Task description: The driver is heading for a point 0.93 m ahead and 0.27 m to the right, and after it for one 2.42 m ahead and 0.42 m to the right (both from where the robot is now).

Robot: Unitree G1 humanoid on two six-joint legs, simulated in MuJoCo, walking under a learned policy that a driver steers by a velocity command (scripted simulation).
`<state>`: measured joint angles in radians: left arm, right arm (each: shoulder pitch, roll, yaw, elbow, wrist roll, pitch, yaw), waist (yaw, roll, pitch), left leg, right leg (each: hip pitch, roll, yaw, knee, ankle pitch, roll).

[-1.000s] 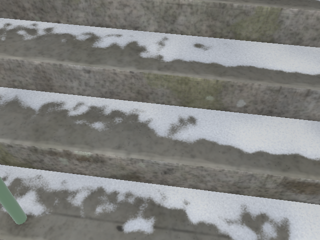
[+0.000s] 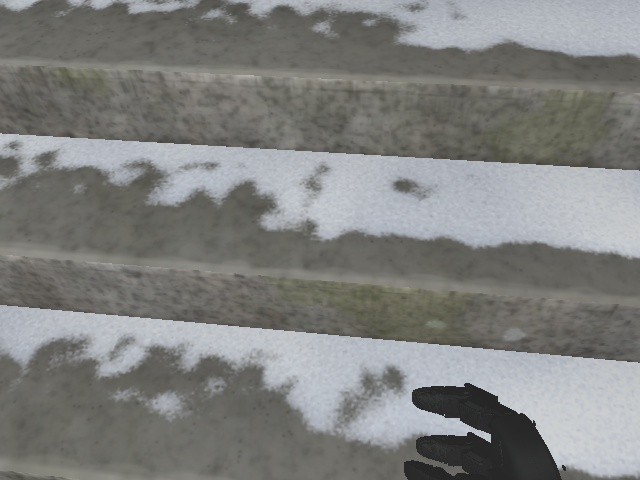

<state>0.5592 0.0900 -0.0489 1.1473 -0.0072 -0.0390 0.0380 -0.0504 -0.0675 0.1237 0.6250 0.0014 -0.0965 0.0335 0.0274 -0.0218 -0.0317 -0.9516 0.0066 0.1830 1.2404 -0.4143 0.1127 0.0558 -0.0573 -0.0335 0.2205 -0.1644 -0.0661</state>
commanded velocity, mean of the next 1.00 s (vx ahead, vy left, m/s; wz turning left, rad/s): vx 0.50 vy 0.00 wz -0.39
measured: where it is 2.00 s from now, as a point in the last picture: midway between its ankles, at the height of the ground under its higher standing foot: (540, 70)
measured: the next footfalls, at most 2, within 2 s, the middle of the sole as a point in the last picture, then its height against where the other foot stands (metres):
right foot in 0.56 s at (449, 436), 0.17 m higher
left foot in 1.02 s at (361, 222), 0.16 m higher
